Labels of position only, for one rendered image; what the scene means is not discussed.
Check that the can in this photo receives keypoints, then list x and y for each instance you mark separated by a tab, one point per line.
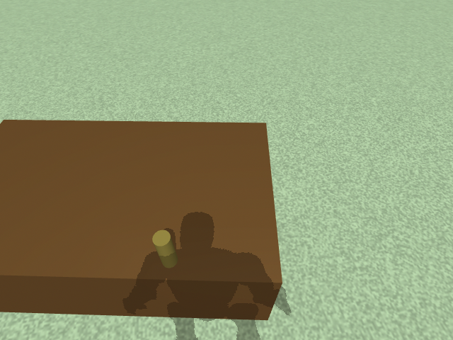
165	248

